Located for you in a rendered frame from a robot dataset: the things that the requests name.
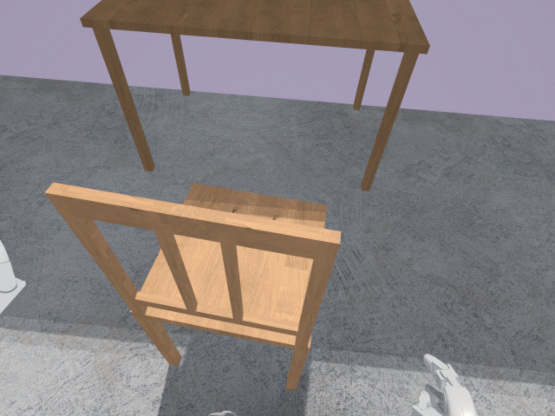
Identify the chair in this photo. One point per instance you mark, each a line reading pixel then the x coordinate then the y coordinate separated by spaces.
pixel 234 263

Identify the right robot hand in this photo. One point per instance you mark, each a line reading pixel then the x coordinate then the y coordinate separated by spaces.
pixel 455 400

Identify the left robot hand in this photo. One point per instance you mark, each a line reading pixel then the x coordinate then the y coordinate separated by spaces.
pixel 10 286

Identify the table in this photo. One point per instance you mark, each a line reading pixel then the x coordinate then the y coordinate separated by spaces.
pixel 388 25

